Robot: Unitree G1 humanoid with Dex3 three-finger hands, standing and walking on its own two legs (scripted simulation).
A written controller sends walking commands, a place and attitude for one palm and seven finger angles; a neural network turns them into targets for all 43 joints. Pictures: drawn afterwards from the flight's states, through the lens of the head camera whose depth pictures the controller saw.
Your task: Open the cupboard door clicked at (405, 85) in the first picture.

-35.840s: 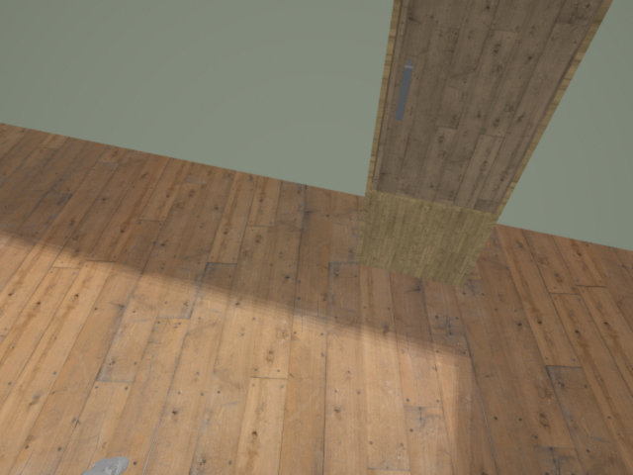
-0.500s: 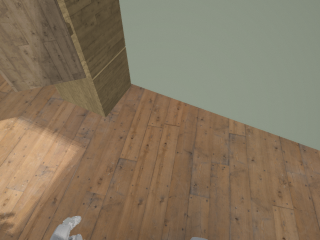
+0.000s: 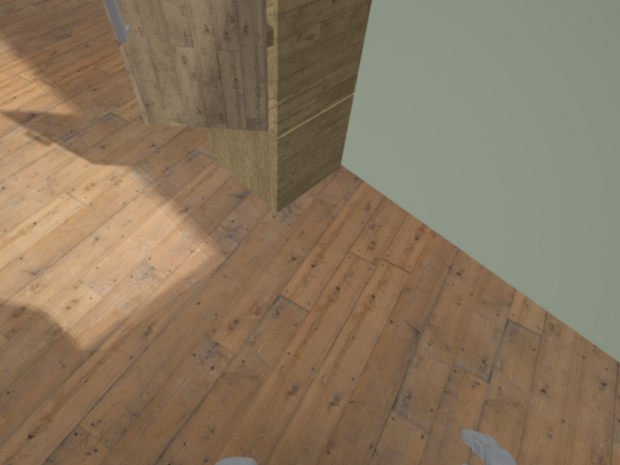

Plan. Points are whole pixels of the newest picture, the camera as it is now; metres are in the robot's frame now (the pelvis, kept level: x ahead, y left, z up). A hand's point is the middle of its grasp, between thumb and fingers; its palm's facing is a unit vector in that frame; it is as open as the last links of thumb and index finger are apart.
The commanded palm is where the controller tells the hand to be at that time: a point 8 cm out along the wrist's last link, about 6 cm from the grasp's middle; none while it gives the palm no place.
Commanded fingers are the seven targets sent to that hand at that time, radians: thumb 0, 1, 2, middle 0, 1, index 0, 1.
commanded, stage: turn to face it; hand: left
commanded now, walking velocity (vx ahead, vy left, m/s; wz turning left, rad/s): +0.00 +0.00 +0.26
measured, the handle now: (116, 7) +1.01 +0.55 +0.03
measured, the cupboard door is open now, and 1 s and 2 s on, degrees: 44 44 44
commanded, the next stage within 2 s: take the last steps up to it in 0.02 s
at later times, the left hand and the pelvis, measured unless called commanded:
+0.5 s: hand out of the picture +0.03 +0.17 -0.14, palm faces +0.20 -0.96 -0.21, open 7.4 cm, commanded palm none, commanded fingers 0.00 0.90 0.90 -0.20 -0.30 -0.20 -0.30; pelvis +0.04 -0.02 +0.02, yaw +9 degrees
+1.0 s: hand (105, 394) +0.21 +0.32 -0.15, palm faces +0.28 -0.94 -0.21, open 7.4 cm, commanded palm none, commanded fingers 0.00 0.90 0.90 -0.20 -0.30 -0.20 -0.30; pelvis +0.19 +0.12 +0.01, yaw +13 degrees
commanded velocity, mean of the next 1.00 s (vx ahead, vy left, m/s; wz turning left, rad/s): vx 0.27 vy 0.13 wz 0.14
